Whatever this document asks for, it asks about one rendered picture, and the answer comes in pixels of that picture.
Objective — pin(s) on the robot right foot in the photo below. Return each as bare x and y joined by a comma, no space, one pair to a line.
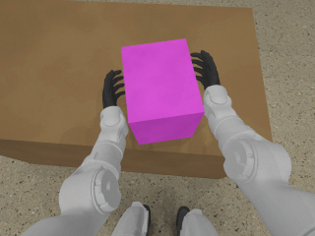
183,210

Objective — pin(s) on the left robot hand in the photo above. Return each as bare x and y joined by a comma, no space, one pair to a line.
109,98

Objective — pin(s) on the right robot forearm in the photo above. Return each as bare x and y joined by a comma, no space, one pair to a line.
223,121

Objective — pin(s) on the left robot forearm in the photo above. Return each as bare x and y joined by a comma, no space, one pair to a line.
109,147

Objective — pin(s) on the pedestal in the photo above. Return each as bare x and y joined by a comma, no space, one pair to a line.
55,55

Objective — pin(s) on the right robot upper arm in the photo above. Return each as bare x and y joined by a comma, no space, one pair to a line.
261,170

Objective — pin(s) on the carton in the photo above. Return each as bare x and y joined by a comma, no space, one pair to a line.
162,94

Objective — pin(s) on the left robot upper arm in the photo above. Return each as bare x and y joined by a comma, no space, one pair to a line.
86,201

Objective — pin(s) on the robot left thigh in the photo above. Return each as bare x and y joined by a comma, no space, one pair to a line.
133,222

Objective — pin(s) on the right robot hand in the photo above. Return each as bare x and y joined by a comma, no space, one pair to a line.
210,75

